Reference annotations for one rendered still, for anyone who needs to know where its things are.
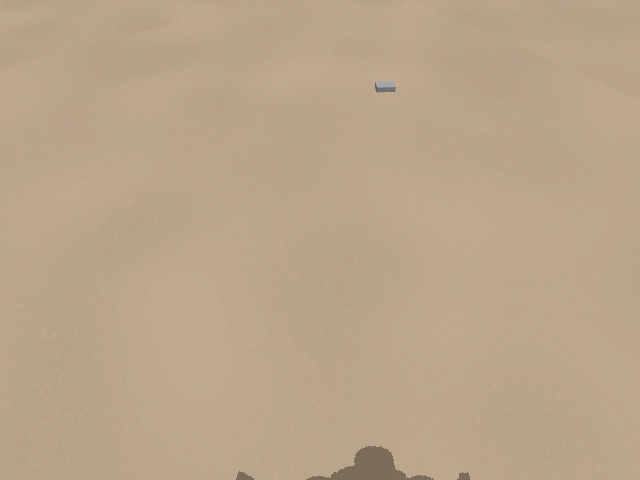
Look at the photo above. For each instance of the small box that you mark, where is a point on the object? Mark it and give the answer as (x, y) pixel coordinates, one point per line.
(388, 86)

